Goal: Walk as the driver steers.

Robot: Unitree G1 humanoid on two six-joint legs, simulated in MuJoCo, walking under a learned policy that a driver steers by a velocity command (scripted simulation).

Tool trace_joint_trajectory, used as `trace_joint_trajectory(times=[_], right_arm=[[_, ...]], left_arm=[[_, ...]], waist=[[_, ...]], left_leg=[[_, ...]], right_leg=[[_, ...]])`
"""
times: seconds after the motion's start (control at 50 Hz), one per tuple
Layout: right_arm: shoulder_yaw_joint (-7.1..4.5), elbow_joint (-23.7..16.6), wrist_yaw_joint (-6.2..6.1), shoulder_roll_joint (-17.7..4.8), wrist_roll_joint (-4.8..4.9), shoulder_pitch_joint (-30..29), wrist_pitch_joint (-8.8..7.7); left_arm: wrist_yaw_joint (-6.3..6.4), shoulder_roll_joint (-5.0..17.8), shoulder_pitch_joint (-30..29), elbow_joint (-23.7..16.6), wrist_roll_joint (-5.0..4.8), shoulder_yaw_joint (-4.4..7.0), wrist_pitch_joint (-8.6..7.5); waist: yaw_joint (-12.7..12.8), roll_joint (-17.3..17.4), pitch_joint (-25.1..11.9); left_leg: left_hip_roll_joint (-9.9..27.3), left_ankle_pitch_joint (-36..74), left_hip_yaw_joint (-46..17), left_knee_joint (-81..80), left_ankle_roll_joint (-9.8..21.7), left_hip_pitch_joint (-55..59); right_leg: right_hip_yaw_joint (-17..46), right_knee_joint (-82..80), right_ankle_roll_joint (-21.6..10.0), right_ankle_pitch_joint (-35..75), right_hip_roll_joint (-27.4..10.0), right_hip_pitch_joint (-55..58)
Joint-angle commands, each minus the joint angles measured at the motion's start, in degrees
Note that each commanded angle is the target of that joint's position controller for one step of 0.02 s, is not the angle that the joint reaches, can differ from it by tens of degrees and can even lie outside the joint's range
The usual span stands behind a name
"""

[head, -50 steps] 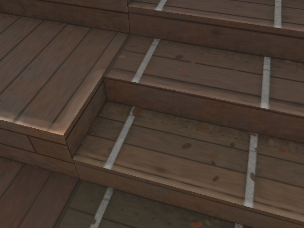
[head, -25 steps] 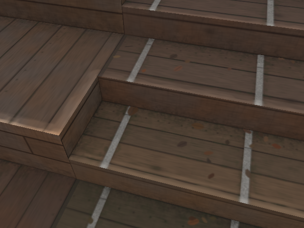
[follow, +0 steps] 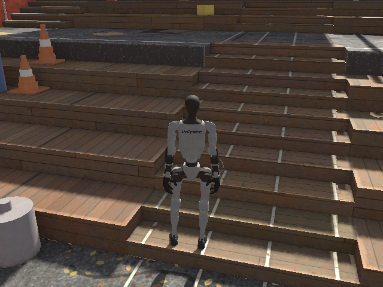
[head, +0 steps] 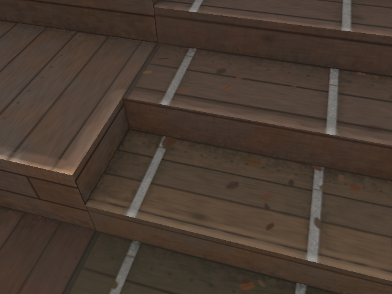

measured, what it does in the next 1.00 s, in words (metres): walks ahead: left foot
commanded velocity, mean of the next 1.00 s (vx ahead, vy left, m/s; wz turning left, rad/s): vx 0.12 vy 0.00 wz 0.00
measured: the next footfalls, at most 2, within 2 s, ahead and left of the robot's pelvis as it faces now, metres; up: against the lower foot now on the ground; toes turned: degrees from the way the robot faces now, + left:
left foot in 0.86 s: +0.11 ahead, +0.14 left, +0.00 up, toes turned +7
right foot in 1.22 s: +0.39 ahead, -0.02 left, +0.15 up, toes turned -5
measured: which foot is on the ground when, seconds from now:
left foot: down 0.00-0.62, up 0.64-0.84, down 0.86-1.00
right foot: down 0.00-0.86, up 0.88-1.00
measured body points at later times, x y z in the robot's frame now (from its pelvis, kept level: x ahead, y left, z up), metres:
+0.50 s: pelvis +0.00 -0.01 +0.00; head +0.01 -0.01 +0.45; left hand -0.04 +0.19 -0.16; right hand -0.04 -0.20 -0.17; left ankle +0.02 +0.15 -0.74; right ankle -0.03 -0.09 -0.74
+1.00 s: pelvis +0.11 +0.05 -0.01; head +0.12 +0.05 +0.44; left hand +0.15 +0.28 -0.16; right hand +0.01 -0.15 -0.16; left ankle +0.07 +0.13 -0.74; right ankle +0.05 -0.09 -0.44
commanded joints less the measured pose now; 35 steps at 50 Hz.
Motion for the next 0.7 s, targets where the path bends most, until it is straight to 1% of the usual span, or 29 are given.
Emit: trace_joint_trajectory(times=[0.02, 0.46, 0.48, 0.5, 0.52, 0.54, 0.56, 0.58, 0.6, 0.62, 0.64, 0.66, 0.68, 0.7], right_arm=[[-0.45, -0.3, -0.11, -3.3, 0.01, 5.4, -0.16], [-0.44, 0.0, -0.14, -2.9, 0.03, 6.5, -0.14], [-1.88, -0.8, 3.93, -5.8, -1.09, 3.0, 0.72], [-2.14, 0.0, 6.00, -6.0, -1.60, 4.2, 1.53], [-2.26, 0.8, 6.50, -5.2, -1.42, 4.8, 1.92], [-2.38, 1.0, 6.29, -4.7, -1.07, 4.7, 1.88], [-2.41, 0.8, 6.00, -4.8, -0.83, 3.6, 1.52], [-2.55, 1.0, 5.76, -4.9, -0.81, 3.4, 1.17], [-3.03, 0.4, 5.37, -5.7, -1.11, 2.9, 0.92], [-3.84, -0.7, 4.85, -6.9, -1.62, 2.5, 0.61], [-4.42, -1.9, 4.27, -6.9, -2.01, 1.6, 0.18], [-4.72, -3.6, 3.62, -6.1, -2.22, -0.7, -0.43], [-4.54, -4.8, 3.07, -4.9, -2.58, -2.7, -1.00], [-4.49, -5.8, 2.69, -4.1, -2.31, -3.1, -1.61]], left_arm=[[0.11, 3.7, 6.1, -0.2, -0.02, 0.57, -0.21], [0.11, 3.4, 6.4, -0.2, -0.10, 0.67, -0.44], [-6.79, 0.8, 5.9, 0.7, -0.03, -0.36, -0.17], [-10.48, 2.8, 7.1, 1.0, 0.30, 0.22, -0.61], [-11.81, 3.9, 8.3, 1.6, 0.39, 0.66, -1.21], [-12.12, 3.6, 8.8, 1.9, 0.42, 0.67, -1.76], [-12.08, 3.7, 8.3, 1.6, 0.65, 0.60, -2.23], [-11.66, 4.2, 8.7, 1.8, 0.92, 0.83, -2.29], [-10.97, 5.6, 9.3, 1.7, 1.39, 1.44, -2.17], [-10.00, 8.1, 9.9, 1.7, 2.18, 2.44, -2.04], [-8.77, 10.2, 10.9, 1.7, 2.85, 3.39, -1.94], [-7.23, 11.3, 12.9, 2.0, 3.29, 4.05, -1.77], [-5.60, 10.3, 13.6, 2.0, 3.64, 3.92, -1.82], [-4.24, 8.6, 10.7, 0.5, 3.51, 3.42, -2.34]], waist=[[0.0, -1.0, 5.1], [-0.1, -0.9, 5.3], [-1.1, -2.7, 5.7], [-0.7, -2.7, 6.3], [-0.3, -2.5, 7.0], [-0.2, -2.7, 6.8], [-0.2, -2.7, 6.2], [0.2, -3.1, 5.2], [0.9, -4.4, 5.8], [1.5, -6.7, 6.6], [2.3, -8.4, 7.6], [4.0, -10.3, 9.0], [4.8, -10.7, 10.1], [3.6, -9.3, 8.8]], left_leg=[[3.0, 4.5, -1.5, -3.3, 2.7, -2.5], [3.3, 4.7, -0.9, -3.0, 2.3, -2.7], [-1.7, -0.1, 3.4, -0.5, 1.8, -4.2], [-1.8, -1.0, 2.9, -0.9, 2.1, -5.3], [-2.0, -1.5, 2.7, -0.4, 2.4, -6.2], [-1.9, -1.2, 2.7, 0.1, 2.7, -6.8], [-1.8, -0.5, 2.6, 0.8, 3.0, -7.0], [-2.1, -2.7, 2.7, 1.7, 3.3, -7.2], [-3.0, -7.7, 3.7, 3.8, 3.5, -8.9], [-4.0, -13.7, 4.6, 6.9, 3.8, -11.5], [-4.0, -16.1, 4.5, 10.9, 4.6, -15.6], [-3.1, -15.1, 2.8, 15.5, 5.9, -21.3], [-0.6, -12.1, -0.1, 21.0, 7.4, -25.3], [0.4, -13.8, -1.4, 23.1, 8.9, -23.7]], right_leg=[[5.9, -5.8, -0.8, 7.7, -6.8, -2.1], [6.0, -5.8, -1.1, 9.2, -6.7, -1.6], [5.0, -5.9, -0.6, 1.1, -3.2, -3.7], [4.8, -5.8, -1.0, -2.7, -3.6, -4.5], [5.2, -5.7, -1.3, -4.0, -4.1, -5.6], [5.3, -4.9, -1.3, -4.2, -4.4, -5.8], [5.3, -3.9, -1.3, -2.8, -4.5, -6.4], [5.8, -4.3, -1.9, -6.1, -5.1, -6.4], [8.0, -5.8, -3.9, -12.7, -6.7, -7.0], [12.4, -8.3, -7.3, -20.3, -10.3, -7.2], [18.0, -11.5, -11.0, -26.9, -15.2, -6.1], [24.3, -14.1, -14.6, -28.7, -20.7, -3.5], [28.8, -16.4, -17.1, -25.3, -25.2, -2.6], [28.3, -18.1, -16.8, -21.7, -25.4, -3.3]])
Keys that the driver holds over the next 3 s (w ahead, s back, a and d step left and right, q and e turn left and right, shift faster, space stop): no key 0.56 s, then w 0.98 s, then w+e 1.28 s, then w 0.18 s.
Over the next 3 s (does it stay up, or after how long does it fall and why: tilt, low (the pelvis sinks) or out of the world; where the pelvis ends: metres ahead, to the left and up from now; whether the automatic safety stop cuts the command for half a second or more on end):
stays up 1.25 -0.10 0.50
